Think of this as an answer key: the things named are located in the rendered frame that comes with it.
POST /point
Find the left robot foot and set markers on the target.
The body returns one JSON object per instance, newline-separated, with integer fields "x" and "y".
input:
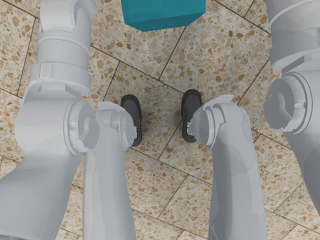
{"x": 131, "y": 104}

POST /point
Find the right robot foot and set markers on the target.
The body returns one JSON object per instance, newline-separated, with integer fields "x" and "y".
{"x": 191, "y": 101}

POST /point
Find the robot right upper arm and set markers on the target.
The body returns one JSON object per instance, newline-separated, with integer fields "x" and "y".
{"x": 292, "y": 107}

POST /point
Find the right robot forearm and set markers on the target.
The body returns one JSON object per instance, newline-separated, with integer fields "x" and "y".
{"x": 295, "y": 34}

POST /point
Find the robot left upper arm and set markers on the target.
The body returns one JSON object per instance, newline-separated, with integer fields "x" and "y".
{"x": 53, "y": 134}

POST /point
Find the left robot forearm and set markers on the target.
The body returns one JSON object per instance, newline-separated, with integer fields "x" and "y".
{"x": 64, "y": 42}

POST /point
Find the robot foot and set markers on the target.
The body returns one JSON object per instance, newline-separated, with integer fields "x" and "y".
{"x": 191, "y": 101}
{"x": 131, "y": 104}

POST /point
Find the carton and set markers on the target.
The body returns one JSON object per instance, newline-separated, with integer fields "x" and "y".
{"x": 150, "y": 15}

